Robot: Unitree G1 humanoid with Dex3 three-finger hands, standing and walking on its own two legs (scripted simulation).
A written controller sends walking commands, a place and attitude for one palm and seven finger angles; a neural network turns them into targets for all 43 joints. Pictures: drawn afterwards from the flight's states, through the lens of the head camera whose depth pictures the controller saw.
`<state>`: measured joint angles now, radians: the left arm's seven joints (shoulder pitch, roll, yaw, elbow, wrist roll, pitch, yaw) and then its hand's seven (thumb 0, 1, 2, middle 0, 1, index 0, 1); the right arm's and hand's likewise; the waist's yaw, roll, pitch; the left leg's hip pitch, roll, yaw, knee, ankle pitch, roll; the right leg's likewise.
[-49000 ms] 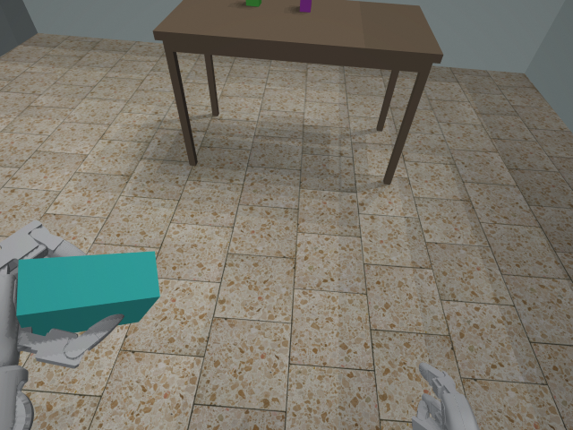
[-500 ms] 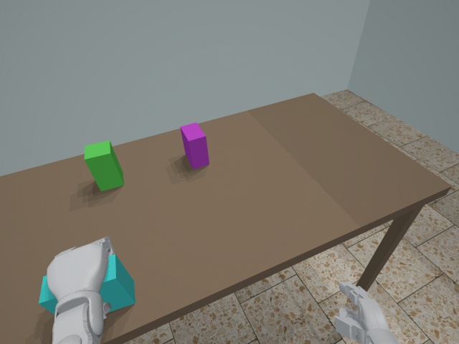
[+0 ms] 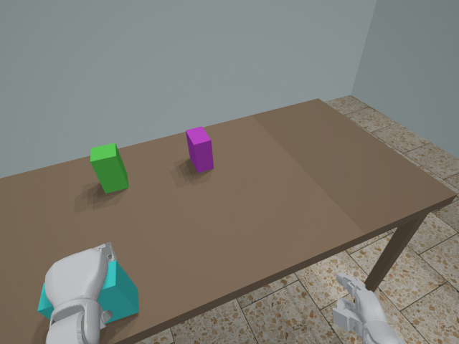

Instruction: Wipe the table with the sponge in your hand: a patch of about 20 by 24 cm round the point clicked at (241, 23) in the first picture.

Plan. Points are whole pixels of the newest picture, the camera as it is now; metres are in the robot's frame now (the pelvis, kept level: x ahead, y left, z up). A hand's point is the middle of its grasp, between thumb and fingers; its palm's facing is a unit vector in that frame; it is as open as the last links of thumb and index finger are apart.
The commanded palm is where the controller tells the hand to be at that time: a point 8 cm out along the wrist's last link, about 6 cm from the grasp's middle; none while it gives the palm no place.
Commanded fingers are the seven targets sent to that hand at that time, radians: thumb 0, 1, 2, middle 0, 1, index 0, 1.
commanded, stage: lift the sponge slowly off the table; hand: left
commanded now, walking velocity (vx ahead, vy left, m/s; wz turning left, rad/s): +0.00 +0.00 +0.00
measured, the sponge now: (98, 302) +0.18 +0.27 -0.02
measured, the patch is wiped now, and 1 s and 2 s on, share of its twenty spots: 1.00 1.00 1.00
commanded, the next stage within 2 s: bring the sponge back beside the body in 1.62 s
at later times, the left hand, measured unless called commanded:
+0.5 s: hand (95, 290) +0.18 +0.26 +0.04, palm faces +0.04 -0.14 -0.99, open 9.1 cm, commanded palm +0.15 +0.25 +0.11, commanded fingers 0.00 0.10 1.30 -1.20 -1.60 -1.20 -1.60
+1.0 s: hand (84, 280) +0.18 +0.26 +0.08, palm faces +0.08 -0.13 -0.99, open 9.1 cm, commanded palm +0.15 +0.25 +0.14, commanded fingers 0.00 0.10 1.30 -1.20 -1.60 -1.20 -1.60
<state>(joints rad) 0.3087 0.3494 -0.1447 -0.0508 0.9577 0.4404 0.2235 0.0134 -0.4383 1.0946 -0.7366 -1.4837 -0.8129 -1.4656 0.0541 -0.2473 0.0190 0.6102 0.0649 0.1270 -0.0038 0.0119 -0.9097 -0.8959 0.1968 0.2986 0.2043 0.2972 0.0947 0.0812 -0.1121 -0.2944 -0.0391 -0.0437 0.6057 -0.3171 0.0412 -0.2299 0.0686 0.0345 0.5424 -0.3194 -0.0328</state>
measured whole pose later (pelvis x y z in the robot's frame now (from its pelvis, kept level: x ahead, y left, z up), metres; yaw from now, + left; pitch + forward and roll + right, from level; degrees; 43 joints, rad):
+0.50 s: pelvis -0.01 -0.01 +0.00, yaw +0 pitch -3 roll -1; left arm 0.25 0.35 -0.18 -0.08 0.97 0.45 0.18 -0.01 -0.47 1.09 -0.78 -1.43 -0.85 -1.42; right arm 0.01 -0.22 0.04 0.65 0.05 0.11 -0.02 0.01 -0.91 -0.90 0.20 0.30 0.21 0.30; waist 0.13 0.09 -0.07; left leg -0.22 -0.04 -0.05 0.55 -0.28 0.03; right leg -0.16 0.07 0.03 0.50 -0.29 -0.04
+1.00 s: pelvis -0.02 -0.02 +0.01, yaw +0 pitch -5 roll -1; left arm 0.23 0.40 -0.11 -0.13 0.92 0.46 0.10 -0.02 -0.47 1.09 -0.79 -1.43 -0.85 -1.42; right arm 0.01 -0.26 0.04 0.67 0.05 0.08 -0.04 0.01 -0.91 -0.90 0.20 0.30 0.20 0.30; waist 0.12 0.10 -0.05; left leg -0.16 -0.02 -0.06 0.48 -0.24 0.01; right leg -0.10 0.08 0.03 0.44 -0.25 -0.06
